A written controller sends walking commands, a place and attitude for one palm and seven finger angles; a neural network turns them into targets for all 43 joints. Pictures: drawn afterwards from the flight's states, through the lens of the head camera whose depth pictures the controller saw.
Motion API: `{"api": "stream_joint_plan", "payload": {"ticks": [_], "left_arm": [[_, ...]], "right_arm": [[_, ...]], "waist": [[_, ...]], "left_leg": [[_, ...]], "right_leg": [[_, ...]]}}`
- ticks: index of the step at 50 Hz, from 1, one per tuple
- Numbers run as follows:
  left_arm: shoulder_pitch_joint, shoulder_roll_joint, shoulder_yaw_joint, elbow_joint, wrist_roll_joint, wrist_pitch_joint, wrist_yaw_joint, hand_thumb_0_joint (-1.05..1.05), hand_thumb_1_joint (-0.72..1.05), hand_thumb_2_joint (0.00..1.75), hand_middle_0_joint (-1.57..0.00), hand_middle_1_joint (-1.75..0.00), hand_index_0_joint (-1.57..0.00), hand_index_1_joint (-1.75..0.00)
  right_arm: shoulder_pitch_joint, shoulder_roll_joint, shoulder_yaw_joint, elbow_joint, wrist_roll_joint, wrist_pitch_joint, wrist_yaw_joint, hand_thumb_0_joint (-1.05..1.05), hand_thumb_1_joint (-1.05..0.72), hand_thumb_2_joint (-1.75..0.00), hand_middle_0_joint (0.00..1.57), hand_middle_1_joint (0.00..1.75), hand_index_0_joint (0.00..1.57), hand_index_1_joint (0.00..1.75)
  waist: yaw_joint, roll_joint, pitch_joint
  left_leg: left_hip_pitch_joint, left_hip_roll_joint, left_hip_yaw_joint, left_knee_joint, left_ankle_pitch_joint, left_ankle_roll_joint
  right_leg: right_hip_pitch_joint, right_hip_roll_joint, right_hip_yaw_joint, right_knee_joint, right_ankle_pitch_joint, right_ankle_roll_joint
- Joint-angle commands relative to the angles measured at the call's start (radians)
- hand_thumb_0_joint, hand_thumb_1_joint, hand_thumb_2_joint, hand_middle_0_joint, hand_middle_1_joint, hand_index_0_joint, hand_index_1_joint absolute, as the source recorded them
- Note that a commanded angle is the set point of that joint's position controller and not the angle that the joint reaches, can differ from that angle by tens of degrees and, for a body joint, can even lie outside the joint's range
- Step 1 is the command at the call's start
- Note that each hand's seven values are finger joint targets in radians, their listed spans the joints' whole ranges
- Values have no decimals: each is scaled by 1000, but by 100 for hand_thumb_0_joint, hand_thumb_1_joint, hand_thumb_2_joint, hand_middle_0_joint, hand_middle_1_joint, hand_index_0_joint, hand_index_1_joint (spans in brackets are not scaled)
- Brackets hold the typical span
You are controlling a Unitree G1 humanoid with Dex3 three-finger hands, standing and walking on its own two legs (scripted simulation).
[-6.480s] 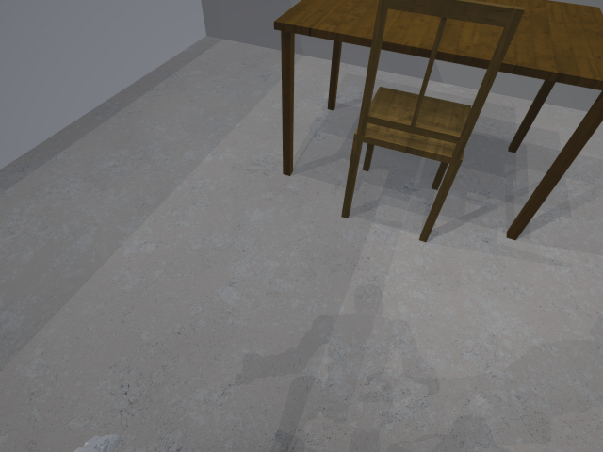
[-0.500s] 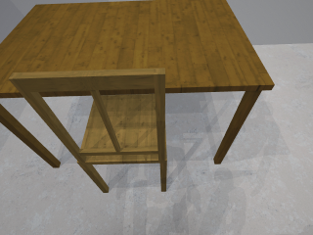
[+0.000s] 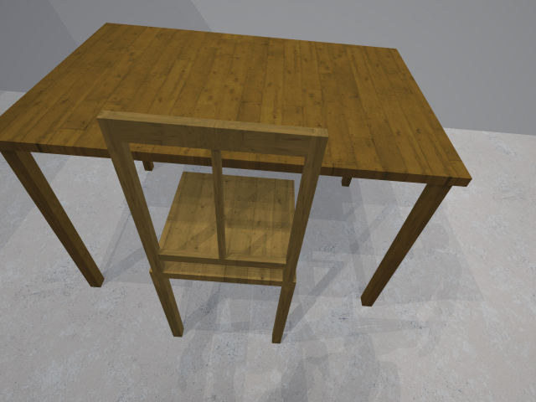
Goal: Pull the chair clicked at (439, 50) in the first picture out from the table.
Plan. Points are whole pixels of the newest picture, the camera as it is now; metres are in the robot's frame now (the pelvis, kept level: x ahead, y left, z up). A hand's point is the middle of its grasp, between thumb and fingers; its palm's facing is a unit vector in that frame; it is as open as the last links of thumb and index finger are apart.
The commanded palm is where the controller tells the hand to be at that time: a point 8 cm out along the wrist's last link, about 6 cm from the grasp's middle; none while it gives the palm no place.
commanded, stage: come to a stop and stand still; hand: left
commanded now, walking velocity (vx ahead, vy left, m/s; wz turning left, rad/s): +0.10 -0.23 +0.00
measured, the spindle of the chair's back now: (219, 210) +0.50 +0.14 -0.05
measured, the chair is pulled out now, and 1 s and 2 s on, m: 0.00 0.00 0.00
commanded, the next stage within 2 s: look again from close up in 0.18 s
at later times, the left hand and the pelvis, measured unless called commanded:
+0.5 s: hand out of the picture +0.06 +0.16 -0.18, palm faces +0.00 -0.97 -0.24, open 7.3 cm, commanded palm none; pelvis +0.02 -0.02 -0.01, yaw +0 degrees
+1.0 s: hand out of the picture +0.00 +0.14 -0.17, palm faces +0.04 -0.97 -0.22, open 7.4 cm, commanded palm none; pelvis +0.00 -0.04 +0.00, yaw +0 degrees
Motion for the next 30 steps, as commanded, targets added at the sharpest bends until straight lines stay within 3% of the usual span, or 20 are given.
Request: {"api": "stream_joint_plan", "payload": {"ticks": [1, 3, 6, 9, 11, 13, 14, 15, 16, 17, 18, 19, 20, 21, 22, 23, 24, 26, 28, 30], "left_arm": [[-8, 35, 1, -48, 7, -23, -11, 0, 90, 90, -20, -30, -20, -30], [18, 31, 2, -29, 7, -30, -15, 0, 90, 90, -20, -30, -20, -30], [2, 35, 2, -33, 2, -27, -15, 0, 90, 90, -20, -30, -20, -30], [-37, 17, -7, -49, -4, -29, -12, 0, 90, 90, -20, -30, -20, -30], [-54, 9, -11, -53, -13, -30, -8, 0, 90, 90, -20, -30, -20, -30], [-26, -4, -11, -37, -16, -37, -5, 0, 90, 90, -20, -30, -20, -30], [88, 35, -21, 46, 5, -68, 29, 0, 90, 90, -20, -30, -20, -30], [140, 76, -14, 6, 0, -74, 23, 0, 90, 90, -20, -30, -20, -30], [115, 108, -7, 7, -4, -87, 18, 0, 90, 90, -20, -30, -20, -30], [81, 100, -20, 3, -1, -97, 21, 0, 90, 90, -20, -30, -20, -30], [52, 91, -26, -20, 7, -92, 23, 0, 90, 90, -20, -30, -20, -30], [29, 76, -18, -13, 7, -93, 29, 0, 90, 90, -20, -30, -20, -30], [50, 56, -21, 6, -7, -99, 35, 0, 90, 90, -20, -30, -20, -30], [51, 38, -29, 3, -13, -98, 38, 0, 90, 90, -20, -30, -20, -30], [43, 31, -28, -5, -17, -93, 37, 0, 90, 90, -20, -30, -20, -30], [31, 41, -27, -9, -17, -88, 35, 0, 90, 90, -20, -30, -20, -30], [26, 48, -26, -10, -16, -84, 33, 0, 90, 90, -20, -30, -20, -30], [32, 47, -28, -5, -12, -82, 29, 0, 90, 90, -20, -30, -20, -30], [26, 62, -28, -8, -10, -83, 27, 0, 90, 90, -20, -30, -20, -30], [4, 60, -30, -17, -11, -79, 25, 0, 90, 90, -20, -30, -20, -30]], "right_arm": [[16, -125, -6, -33, -2, -26, -28, 0, -90, -90, 20, 30, 20, 30], [44, -119, -6, -21, 0, -34, -33, 0, -90, -90, 20, 30, 20, 30], [116, -117, -9, 6, 2, -41, -46, 0, -90, -90, 20, 30, 20, 30], [165, -122, -14, 35, -5, -39, -54, 0, -90, -90, 20, 30, 20, 30], [160, -126, -19, 45, -4, -33, -56, 0, -90, -90, 20, 30, 20, 30], [158, -128, -23, 56, -1, -28, -53, 0, -90, -90, 20, 30, 20, 30], [49, -184, -31, 34, 16, -44, -30, 0, -90, -90, 20, 30, 20, 30], [39, -71, -11, -35, 12, -44, -19, 0, -90, -90, 20, 30, 20, 30], [63, -17, 5, -44, 3, -38, -15, 0, -90, -90, 20, 30, 20, 30], [105, -1, 8, -33, 6, -39, -17, 0, -90, -90, 20, 30, 20, 30], [122, 3, 6, -34, 9, -41, -11, 0, -90, -90, 20, 30, 20, 30], [140, 1, 5, -12, 12, -48, -7, 0, -90, -90, 20, 30, 20, 30], [164, -34, 5, 13, 14, -57, -13, 0, -90, -90, 20, 30, 20, 30], [178, -58, 1, 18, 13, -64, -17, 0, -90, -90, 20, 30, 20, 30], [174, -81, -1, 24, 13, -61, -24, 0, -90, -90, 20, 30, 20, 30], [157, -74, 2, 31, 11, -56, -30, 0, -90, -90, 20, 30, 20, 30], [147, -71, 5, 32, 9, -50, -33, 0, -90, -90, 20, 30, 20, 30], [121, -46, 10, 22, 8, -40, -34, 0, -90, -90, 20, 30, 20, 30], [123, -44, 11, 17, 10, -34, -30, 0, -90, -90, 20, 30, 20, 30], [123, -48, 11, 28, 11, -32, -27, 0, -90, -90, 20, 30, 20, 30]], "waist": [[-6, 203, 198], [-10, 173, 171], [-33, 156, 120], [-55, 191, 56], [-61, 203, 46], [-51, 212, 16], [19, 244, -39], [30, 47, -8], [-1, -85, -36], [-26, -150, -53], [-43, -52, -52], [-66, -75, -83], [-56, -134, -148], [-49, -79, -152], [-46, 60, -123], [-41, 161, -66], [-37, 181, -9], [-33, 92, 82], [-43, -28, 88], [-52, -49, 82]], "left_leg": [[-181, 244, -280, -375, -170, 108], [-78, 216, -206, -326, 31, 109], [29, 244, -179, -255, 348, 131], [131, 255, -167, -164, 654, 151], [117, 261, -166, -123, 743, 154], [113, 227, -159, -88, 730, 132], [-4, 215, -67, 133, 671, 55], [-167, 92, -14, 155, 169, 22], [-195, 18, 24, 178, -60, 3], [-194, 17, 22, 222, -160, -4], [-147, -3, 32, 172, -130, -9], [-151, 7, 22, 78, 17, -8], [-95, 54, -24, 40, 270, 5], [-54, 75, -43, 71, 488, 12], [-13, 94, -45, 84, 594, 11], [1, 97, -43, 78, 651, 13], [-15, 98, -46, 74, 621, 15], [-70, 82, -40, 59, 432, 9], [-84, 57, -28, 49, 237, -2], [-55, 50, -26, 14, 161, -3]], "right_leg": [[-108, 8, 50, 259, -25, -2], [-153, 9, 46, 302, 8, 11], [-177, 4, 46, 310, -6, 24], [-140, 3, 25, 202, -73, 23], [-57, 5, 16, 91, -105, 13], [27, 25, -11, -37, -28, 4], [128, -54, 56, -80, 202, -39], [164, -77, 157, -197, 224, -55], [234, -184, 232, -243, 469, -93], [244, -226, 218, -228, 519, -145], [218, -179, 163, -182, 558, -147], [311, -118, 109, -78, 786, -120], [343, -92, 75, -14, 856, -88], [323, -71, 43, 1, 790, -70], [265, -59, 47, 9, 649, -65], [209, -48, 49, 3, 545, -61], [175, -41, 49, -19, 465, -61], [137, -53, 80, -82, 478, -68], [146, -78, 102, -117, 542, -71], [125, -79, 108, -149, 415, -74]]}}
